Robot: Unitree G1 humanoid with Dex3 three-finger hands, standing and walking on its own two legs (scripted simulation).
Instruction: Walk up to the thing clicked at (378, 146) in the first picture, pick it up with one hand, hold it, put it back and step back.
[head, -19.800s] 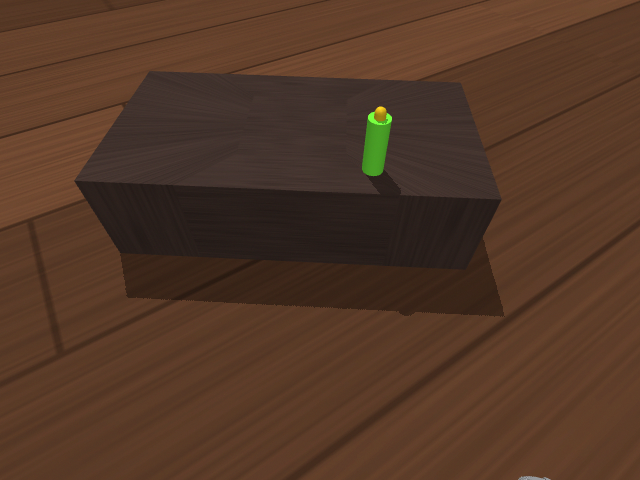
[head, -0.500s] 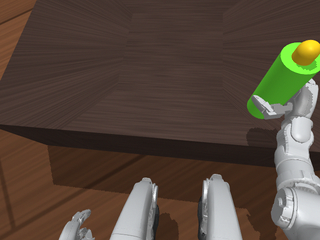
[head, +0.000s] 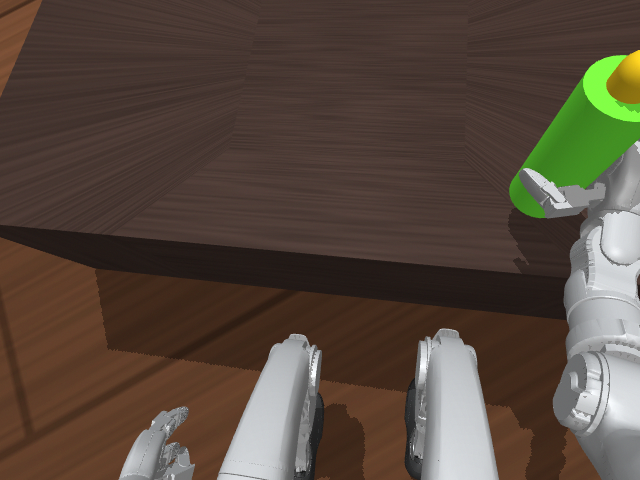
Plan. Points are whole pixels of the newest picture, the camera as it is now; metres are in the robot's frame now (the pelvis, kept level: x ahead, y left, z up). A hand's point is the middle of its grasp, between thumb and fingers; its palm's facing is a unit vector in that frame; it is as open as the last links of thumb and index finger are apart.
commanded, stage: lower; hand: right
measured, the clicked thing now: (581, 142) +0.47 -0.26 +0.02
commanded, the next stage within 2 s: loosen in 0.42 s
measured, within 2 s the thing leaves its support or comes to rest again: rests again in 0.28 s
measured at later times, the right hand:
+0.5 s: hand (547, 177) +0.48 -0.26 -0.07, palm faces +0.30 +0.95 -0.02, open 10.3 cm
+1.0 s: hand (553, 170) +0.48 -0.26 -0.06, palm faces +0.30 +0.95 -0.01, open 11.6 cm
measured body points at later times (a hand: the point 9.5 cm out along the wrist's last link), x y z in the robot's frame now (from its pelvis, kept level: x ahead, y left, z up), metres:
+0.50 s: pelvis -0.01 +0.01 -0.06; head +0.20 -0.04 +0.33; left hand +0.09 +0.28 -0.19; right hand +0.45 -0.31 -0.07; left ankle +0.04 +0.13 -0.51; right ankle +0.07 -0.13 -0.51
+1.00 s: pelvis -0.02 +0.01 -0.07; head +0.19 -0.03 +0.33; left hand +0.08 +0.29 -0.20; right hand +0.46 -0.31 -0.06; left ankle +0.04 +0.13 -0.51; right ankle +0.07 -0.13 -0.51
